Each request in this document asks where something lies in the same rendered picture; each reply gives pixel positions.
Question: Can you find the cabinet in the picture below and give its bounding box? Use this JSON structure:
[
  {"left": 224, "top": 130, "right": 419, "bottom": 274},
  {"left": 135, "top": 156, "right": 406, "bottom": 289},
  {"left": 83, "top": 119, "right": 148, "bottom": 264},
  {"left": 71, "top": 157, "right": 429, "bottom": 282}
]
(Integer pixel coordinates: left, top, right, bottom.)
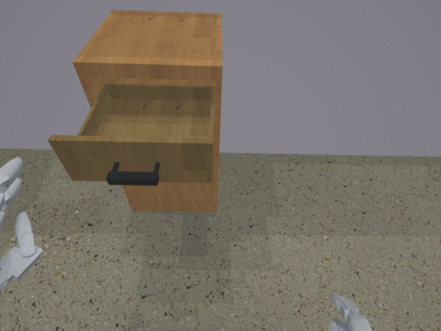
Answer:
[{"left": 73, "top": 10, "right": 223, "bottom": 212}]

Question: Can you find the handle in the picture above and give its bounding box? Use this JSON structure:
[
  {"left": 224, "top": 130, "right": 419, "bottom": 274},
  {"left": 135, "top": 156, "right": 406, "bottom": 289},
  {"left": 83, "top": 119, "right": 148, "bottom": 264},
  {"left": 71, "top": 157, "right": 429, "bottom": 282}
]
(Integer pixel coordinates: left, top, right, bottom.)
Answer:
[{"left": 106, "top": 162, "right": 160, "bottom": 185}]

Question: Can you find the robot left hand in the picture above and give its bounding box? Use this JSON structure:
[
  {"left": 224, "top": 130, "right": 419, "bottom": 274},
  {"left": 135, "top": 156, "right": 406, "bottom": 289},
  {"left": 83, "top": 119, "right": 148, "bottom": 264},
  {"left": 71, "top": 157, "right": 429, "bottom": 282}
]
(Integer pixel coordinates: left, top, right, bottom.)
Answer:
[{"left": 0, "top": 157, "right": 42, "bottom": 294}]

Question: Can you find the drawer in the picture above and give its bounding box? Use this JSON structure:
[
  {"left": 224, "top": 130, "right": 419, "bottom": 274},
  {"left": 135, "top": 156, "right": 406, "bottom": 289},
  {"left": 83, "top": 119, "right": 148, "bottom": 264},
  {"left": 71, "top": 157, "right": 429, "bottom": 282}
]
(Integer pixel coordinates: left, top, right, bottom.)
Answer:
[{"left": 48, "top": 83, "right": 214, "bottom": 183}]

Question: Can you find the robot right hand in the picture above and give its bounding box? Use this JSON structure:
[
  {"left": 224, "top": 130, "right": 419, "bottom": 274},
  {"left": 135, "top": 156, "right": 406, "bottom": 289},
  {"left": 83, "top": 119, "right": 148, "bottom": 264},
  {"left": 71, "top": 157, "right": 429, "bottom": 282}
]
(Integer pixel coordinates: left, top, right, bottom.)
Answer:
[{"left": 327, "top": 292, "right": 372, "bottom": 331}]

